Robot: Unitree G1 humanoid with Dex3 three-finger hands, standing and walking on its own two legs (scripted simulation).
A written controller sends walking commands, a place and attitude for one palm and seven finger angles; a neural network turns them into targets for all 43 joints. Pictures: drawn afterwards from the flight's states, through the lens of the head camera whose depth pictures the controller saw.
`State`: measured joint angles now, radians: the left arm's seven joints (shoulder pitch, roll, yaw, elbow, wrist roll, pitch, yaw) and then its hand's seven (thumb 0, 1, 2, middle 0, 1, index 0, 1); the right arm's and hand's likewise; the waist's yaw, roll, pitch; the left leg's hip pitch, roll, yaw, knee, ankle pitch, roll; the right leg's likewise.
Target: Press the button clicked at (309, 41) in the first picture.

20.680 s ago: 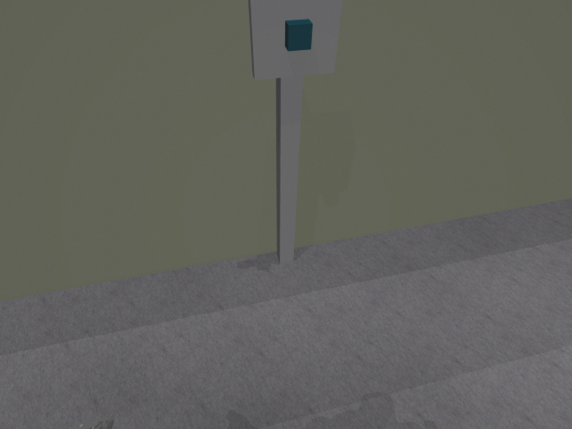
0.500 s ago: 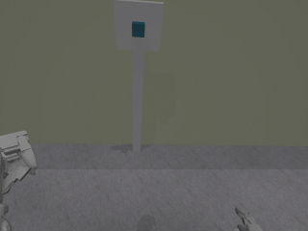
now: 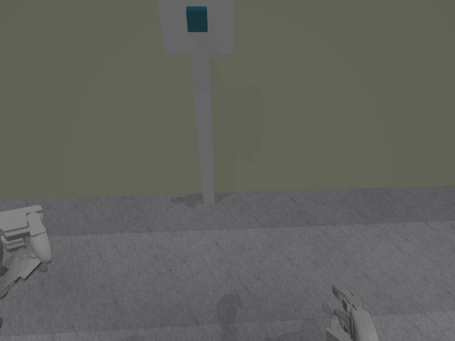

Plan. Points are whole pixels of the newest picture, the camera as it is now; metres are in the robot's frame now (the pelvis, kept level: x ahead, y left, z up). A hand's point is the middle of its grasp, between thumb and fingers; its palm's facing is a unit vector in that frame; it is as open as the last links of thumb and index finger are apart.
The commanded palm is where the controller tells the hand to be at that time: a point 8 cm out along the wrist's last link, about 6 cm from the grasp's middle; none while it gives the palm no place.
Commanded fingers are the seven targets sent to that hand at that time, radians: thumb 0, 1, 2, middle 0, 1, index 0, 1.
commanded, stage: let the arm hang, fingers relaxed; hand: left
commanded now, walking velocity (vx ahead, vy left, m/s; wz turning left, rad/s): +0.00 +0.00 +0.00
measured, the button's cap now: (197, 18) +0.86 +0.13 +0.19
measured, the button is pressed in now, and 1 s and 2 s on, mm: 0 0 0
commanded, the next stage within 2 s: stand and wait in 1.14 s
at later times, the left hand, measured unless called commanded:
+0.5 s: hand out of the picture -0.04 +0.22 -0.17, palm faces +0.02 -0.97 -0.23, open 4.3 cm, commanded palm none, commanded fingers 0.00 0.90 0.90 -0.42 -0.54 -0.42 -0.54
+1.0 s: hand out of the picture +0.09 +0.26 -0.13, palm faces +0.01 -0.94 -0.35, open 7.3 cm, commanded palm none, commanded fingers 0.00 0.90 0.90 -0.20 -0.30 -0.20 -0.30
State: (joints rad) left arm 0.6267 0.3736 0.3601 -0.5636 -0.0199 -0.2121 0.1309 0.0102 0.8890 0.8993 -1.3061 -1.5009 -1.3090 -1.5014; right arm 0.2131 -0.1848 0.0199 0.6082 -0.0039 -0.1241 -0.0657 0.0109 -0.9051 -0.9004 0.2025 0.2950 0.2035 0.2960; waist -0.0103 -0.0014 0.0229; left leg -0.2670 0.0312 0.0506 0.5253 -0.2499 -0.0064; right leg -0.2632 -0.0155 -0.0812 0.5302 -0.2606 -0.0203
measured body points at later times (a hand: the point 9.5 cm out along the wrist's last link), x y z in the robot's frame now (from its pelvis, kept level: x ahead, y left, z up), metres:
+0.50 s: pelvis -0.03 +0.01 +0.00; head +0.00 +0.02 +0.45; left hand -0.04 +0.27 -0.15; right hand -0.02 -0.27 -0.14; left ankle +0.02 +0.12 -0.73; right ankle +0.01 -0.10 -0.73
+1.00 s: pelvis -0.01 +0.01 +0.01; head +0.00 -0.01 +0.46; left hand +0.09 +0.30 -0.11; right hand +0.08 -0.27 -0.14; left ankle +0.02 +0.12 -0.73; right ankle +0.01 -0.10 -0.73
